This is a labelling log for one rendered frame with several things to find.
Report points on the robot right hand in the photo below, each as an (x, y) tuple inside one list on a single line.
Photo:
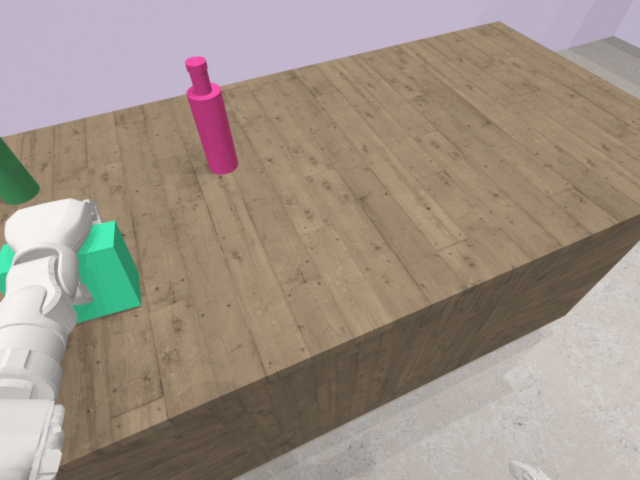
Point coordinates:
[(522, 471)]

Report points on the left robot upper arm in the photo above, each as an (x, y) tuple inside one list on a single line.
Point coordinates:
[(31, 439)]

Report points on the robot left hand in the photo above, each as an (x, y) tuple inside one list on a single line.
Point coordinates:
[(67, 222)]

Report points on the table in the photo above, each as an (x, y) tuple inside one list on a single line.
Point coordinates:
[(394, 215)]

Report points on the robot left forearm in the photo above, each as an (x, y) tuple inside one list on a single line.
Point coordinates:
[(36, 316)]

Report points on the sponge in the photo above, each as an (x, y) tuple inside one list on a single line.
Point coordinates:
[(105, 267)]

